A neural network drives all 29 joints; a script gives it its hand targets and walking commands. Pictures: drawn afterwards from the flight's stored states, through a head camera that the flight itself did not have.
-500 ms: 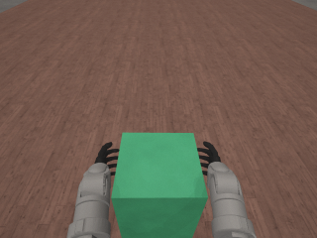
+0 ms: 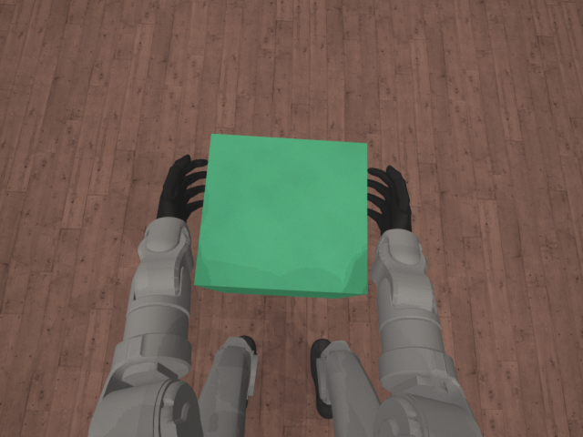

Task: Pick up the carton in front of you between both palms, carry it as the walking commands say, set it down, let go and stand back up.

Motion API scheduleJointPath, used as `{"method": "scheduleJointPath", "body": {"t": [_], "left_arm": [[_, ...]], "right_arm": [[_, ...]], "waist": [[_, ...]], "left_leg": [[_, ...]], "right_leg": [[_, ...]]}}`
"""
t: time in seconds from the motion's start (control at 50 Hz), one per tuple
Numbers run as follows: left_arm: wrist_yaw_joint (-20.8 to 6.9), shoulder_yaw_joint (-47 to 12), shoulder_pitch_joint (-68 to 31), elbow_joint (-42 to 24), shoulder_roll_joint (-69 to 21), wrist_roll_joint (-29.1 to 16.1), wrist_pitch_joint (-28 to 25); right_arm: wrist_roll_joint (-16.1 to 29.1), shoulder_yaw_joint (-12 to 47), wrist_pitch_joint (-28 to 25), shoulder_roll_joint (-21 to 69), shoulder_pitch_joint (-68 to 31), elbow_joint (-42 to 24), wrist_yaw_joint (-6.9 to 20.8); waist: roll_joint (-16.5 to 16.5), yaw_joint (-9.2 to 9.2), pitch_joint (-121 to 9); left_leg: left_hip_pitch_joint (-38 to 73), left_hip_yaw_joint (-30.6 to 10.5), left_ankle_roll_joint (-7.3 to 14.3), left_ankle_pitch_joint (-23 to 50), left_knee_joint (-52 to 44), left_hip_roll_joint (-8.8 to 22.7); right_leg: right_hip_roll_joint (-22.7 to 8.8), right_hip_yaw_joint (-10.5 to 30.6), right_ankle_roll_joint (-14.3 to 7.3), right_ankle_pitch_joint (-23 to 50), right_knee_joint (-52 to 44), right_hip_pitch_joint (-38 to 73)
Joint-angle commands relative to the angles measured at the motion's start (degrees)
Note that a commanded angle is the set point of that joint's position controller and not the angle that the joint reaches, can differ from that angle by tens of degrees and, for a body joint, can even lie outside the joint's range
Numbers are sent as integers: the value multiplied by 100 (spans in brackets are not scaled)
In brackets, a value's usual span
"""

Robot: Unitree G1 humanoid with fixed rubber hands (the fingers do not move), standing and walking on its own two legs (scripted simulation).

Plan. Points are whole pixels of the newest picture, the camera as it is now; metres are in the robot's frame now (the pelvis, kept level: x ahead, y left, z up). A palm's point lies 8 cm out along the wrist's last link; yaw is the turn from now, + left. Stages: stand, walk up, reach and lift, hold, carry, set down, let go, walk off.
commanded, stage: set down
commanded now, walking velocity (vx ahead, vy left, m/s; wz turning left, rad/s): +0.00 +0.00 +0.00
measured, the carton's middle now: (283, 230) +0.40 +0.02 -0.17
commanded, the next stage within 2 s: none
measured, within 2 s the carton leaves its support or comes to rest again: neither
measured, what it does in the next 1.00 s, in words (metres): lowers itself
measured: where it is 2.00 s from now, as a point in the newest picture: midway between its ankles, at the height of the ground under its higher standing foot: (282, 391)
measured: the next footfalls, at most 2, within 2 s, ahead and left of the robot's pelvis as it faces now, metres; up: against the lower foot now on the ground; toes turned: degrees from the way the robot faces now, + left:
none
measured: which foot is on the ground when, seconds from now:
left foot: down 0.00-1.00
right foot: down 0.00-1.00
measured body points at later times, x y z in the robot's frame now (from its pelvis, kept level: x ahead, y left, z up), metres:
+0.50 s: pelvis -0.02 +0.00 -0.13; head +0.24 +0.03 +0.23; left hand +0.45 +0.19 -0.23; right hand +0.45 -0.11 -0.23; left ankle +0.06 +0.12 -0.65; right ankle +0.06 -0.13 -0.65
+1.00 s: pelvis -0.05 +0.01 -0.25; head +0.29 +0.04 +0.05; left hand +0.48 +0.20 -0.39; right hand +0.47 -0.10 -0.39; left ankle +0.06 +0.12 -0.65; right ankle +0.06 -0.13 -0.65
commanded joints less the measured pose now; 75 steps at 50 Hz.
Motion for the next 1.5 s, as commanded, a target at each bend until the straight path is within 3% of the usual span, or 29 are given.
{"method": "scheduleJointPath", "body": {"t": [0.0,0.08,0.18,0.48,0.76,0.92,1.14,1.26,1.48], "left_arm": [[-1297,-3263,-3065,177,-5079,-495,57],[-1434,-2928,-3356,559,-5143,-382,419],[-1482,-2634,-3676,930,-5080,-350,554],[-1191,-2809,-4587,1103,-4561,-806,329],[-1155,-2601,-5613,1523,-4019,-963,325],[-1163,-2527,-6144,1785,-3661,-1052,278],[-1105,-2877,-6922,1846,-3237,-1487,111],[-1107,-3100,-7081,1592,-3326,-1846,10],[-1246,-2554,-6718,2344,-3095,-1529,-42]], "right_arm": [[501,3525,95,4979,-3275,333,1341],[437,3217,433,5066,-3664,689,1457],[397,2913,542,5052,-4079,963,1452],[802,3008,258,4711,-5147,917,888],[932,2727,181,4200,-6349,1072,592],[1040,2549,125,3838,-6976,1254,561],[1482,2678,-20,3467,-7700,1404,565],[1776,3090,-106,3709,-7908,1198,580],[1497,2609,-125,3481,-7482,1761,682]], "waist": [[229,79,-5418],[202,128,-5032],[163,158,-5161],[206,275,-6350],[197,365,-6315],[215,387,-6150],[322,400,-6157],[-72,533,-6268],[-220,556,-4789]], "left_leg": [[2435,309,-61,1622,111,-492],[1655,357,-18,817,402,-496],[994,391,-6,807,900,-509],[-351,541,-121,1030,2536,-592],[-1440,639,-134,634,3647,-558],[-1881,657,-122,534,4226,-480],[-1867,650,-130,819,5061,-355],[-1879,564,-70,1483,5359,-373],[-2966,563,71,848,5518,-363]], "right_leg": [[606,-373,74,1231,210,1596],[627,-478,52,397,537,745],[669,-541,73,334,1051,-4],[849,-712,186,414,2717,-1359],[898,-887,207,78,3931,-2183],[885,-964,211,-19,4561,-2621],[823,-1071,216,119,5463,-2968],[828,-1091,190,651,5841,-2877],[849,-971,158,315,5899,-3461]]}}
